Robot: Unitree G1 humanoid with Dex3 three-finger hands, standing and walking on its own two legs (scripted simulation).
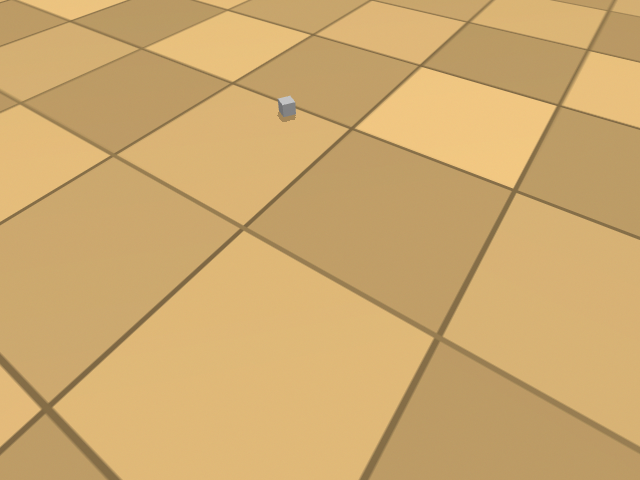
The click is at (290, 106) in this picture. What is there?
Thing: cube
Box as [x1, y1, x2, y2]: [278, 96, 295, 116]
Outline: 290,96 278,98 279,111 283,116 295,113 294,101
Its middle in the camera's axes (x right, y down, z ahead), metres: -0.20 -0.76 +2.25
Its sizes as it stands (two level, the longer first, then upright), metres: 0.078 0.078 0.078
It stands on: the floor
